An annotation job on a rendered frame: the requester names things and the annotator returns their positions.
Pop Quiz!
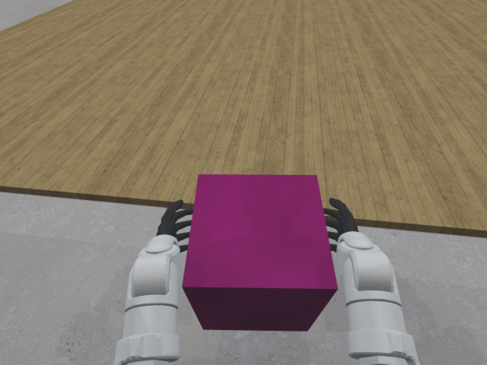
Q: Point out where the left robot hand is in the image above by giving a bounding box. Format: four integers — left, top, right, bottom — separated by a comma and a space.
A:
156, 199, 193, 252

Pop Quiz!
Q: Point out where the right robot hand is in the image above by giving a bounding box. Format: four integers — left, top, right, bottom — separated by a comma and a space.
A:
323, 198, 359, 252

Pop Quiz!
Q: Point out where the robot left forearm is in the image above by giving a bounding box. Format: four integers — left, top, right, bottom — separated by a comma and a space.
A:
114, 234, 182, 365

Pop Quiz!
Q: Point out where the carton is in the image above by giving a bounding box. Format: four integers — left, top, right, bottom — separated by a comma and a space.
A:
182, 174, 338, 332

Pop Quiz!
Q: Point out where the robot right forearm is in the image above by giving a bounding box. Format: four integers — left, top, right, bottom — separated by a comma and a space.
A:
336, 231, 420, 365

